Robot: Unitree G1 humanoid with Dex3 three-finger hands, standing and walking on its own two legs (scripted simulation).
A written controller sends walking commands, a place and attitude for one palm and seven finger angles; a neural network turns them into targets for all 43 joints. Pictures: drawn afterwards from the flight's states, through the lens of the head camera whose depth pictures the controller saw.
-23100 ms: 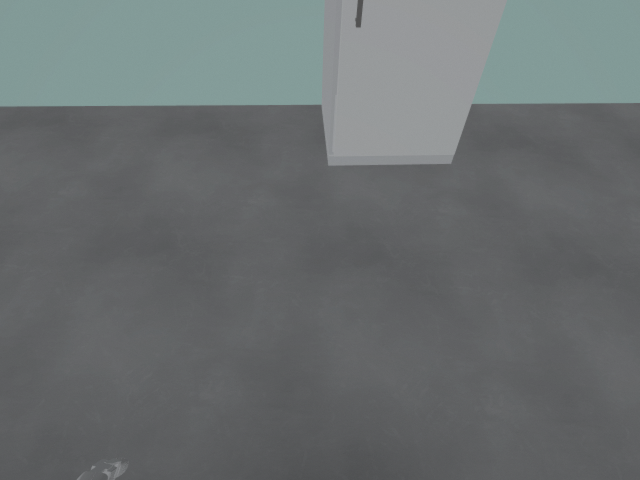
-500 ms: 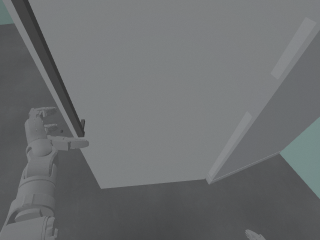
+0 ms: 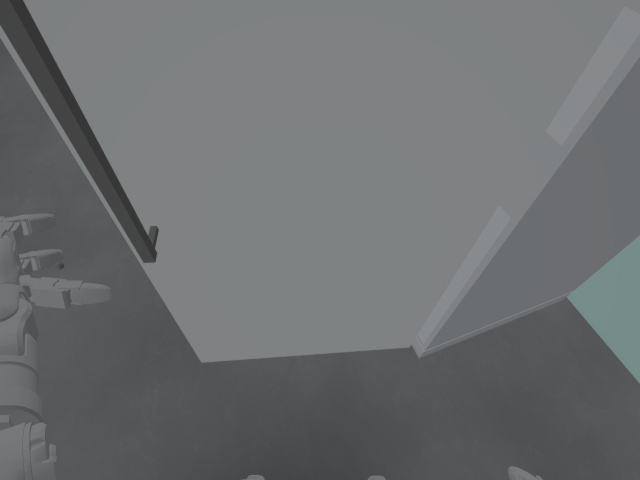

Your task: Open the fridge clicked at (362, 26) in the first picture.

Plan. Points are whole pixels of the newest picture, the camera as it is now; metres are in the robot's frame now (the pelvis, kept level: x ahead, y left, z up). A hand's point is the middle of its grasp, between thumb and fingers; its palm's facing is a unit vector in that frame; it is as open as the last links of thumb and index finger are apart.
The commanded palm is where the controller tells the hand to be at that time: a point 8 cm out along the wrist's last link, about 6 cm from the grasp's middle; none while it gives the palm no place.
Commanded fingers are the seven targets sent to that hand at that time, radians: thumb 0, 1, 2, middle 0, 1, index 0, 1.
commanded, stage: slip the hand off the handle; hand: left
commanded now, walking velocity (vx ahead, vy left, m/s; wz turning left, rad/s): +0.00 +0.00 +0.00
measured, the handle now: (85, 121) +0.44 +0.27 +0.20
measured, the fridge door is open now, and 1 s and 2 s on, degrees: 74 74 74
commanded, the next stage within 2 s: draw the hand back to the body in 0.58 s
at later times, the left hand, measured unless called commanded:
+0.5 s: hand (39, 336) +0.27 +0.34 +0.02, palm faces +0.46 -0.84 -0.29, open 14.6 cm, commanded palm +0.22 +0.36 +0.05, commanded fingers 0.00 -0.55 0.20 -0.25 -1.15 -0.25 -1.15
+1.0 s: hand (32, 344) +0.24 +0.30 +0.09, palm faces +0.17 -0.98 -0.03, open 14.6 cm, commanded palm +0.19 +0.34 +0.09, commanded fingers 0.00 -0.55 0.20 -0.25 -1.15 -0.25 -1.15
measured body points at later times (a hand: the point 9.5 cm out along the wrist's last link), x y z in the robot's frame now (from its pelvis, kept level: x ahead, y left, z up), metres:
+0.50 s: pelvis +0.01 +0.02 +0.00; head +0.02 +0.02 +0.45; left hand +0.24 +0.38 +0.04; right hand +0.17 -0.22 -0.08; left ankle +0.00 +0.13 -0.71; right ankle +0.02 -0.11 -0.71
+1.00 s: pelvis +0.00 +0.00 -0.01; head +0.01 +0.00 +0.44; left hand +0.23 +0.35 +0.09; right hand +0.15 -0.25 -0.09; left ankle +0.00 +0.13 -0.71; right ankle +0.01 -0.11 -0.71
